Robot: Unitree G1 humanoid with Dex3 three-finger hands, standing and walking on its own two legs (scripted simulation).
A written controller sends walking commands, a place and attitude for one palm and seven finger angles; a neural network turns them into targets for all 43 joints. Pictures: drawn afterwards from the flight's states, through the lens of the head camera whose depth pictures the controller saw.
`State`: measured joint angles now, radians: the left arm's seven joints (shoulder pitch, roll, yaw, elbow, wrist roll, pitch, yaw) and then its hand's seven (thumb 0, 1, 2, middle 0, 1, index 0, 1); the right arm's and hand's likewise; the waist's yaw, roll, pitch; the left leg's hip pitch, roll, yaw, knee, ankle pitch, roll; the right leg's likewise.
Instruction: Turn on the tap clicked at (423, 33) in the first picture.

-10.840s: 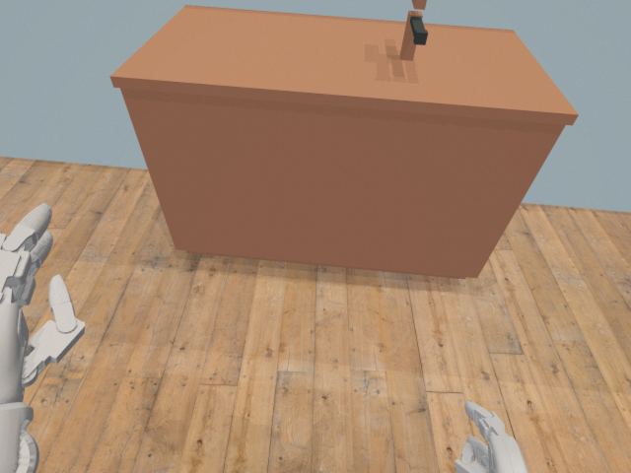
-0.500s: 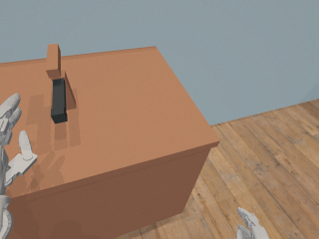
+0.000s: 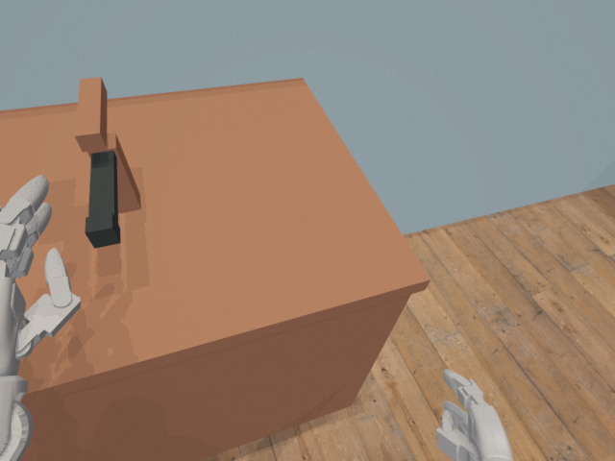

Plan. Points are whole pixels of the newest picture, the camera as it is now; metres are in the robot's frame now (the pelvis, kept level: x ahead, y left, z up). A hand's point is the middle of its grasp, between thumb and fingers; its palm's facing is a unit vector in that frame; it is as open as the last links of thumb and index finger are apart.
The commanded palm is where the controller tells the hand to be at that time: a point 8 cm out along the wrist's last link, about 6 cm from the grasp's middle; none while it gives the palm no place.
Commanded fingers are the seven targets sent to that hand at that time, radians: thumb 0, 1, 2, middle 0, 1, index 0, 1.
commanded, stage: look again from close up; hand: left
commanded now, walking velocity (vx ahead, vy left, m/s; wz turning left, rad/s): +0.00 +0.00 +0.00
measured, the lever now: (103, 230) +0.32 +0.28 +0.13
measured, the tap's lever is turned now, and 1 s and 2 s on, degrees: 0 0 0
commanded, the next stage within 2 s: turn the palm inward beside the body in 0.26 s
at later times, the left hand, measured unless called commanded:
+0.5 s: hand (37, 248) +0.25 +0.29 +0.19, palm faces +0.44 -0.83 -0.34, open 7.4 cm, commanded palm +0.17 +0.29 +0.17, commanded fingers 0.00 0.90 0.90 -0.20 -0.30 -0.20 -0.30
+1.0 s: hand (100, 316) +0.20 +0.22 +0.16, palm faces +0.47 -0.82 -0.33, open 7.4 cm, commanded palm +0.14 +0.26 +0.18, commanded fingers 0.00 0.90 0.90 -0.20 -0.30 -0.20 -0.30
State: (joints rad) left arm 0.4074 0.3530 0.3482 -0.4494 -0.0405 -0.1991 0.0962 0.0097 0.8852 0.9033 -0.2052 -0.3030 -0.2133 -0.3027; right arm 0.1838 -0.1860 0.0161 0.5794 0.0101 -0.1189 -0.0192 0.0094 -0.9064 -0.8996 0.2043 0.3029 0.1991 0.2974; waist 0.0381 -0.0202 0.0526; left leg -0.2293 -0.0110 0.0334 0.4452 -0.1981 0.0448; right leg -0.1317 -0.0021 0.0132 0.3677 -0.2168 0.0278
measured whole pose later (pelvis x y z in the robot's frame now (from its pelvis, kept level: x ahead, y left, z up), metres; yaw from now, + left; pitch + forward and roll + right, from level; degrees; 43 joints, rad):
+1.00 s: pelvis -0.01 -0.06 -0.02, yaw +4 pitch -2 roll +0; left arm 0.24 0.40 0.35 -0.34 -0.16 0.07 0.04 0.01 0.89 0.90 -0.20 -0.30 -0.21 -0.30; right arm 0.15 -0.24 0.03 0.66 0.03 -0.15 -0.09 0.01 -0.91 -0.90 0.20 0.30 0.20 0.30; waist 0.07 0.07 -0.02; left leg -0.35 0.02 -0.06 0.65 -0.27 -0.03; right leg -0.26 0.04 -0.08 0.65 -0.37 -0.06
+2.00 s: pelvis -0.01 -0.05 -0.02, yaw +4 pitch -4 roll +0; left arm 0.40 0.28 0.29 -0.68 -0.25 0.34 0.19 0.01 0.89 0.90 -0.20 -0.30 -0.21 -0.30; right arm 0.14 -0.23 0.07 0.67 0.06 -0.21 -0.10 0.01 -0.91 -0.90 0.20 0.30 0.20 0.30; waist 0.10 0.06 -0.04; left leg -0.28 -0.01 -0.05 0.61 -0.26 -0.02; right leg -0.19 0.01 -0.08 0.61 -0.35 -0.04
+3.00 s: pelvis +0.01 -0.07 -0.01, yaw +4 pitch -4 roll +0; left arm 0.30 0.29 0.36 -0.52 -0.29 0.39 0.17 0.01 0.89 0.90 -0.20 -0.30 -0.21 -0.30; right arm 0.15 -0.24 0.05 0.69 0.07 -0.22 -0.12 0.01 -0.91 -0.90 0.20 0.30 0.20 0.30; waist 0.09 0.07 -0.05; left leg -0.25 0.02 -0.07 0.57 -0.26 -0.04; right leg -0.15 0.04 -0.09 0.56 -0.36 -0.07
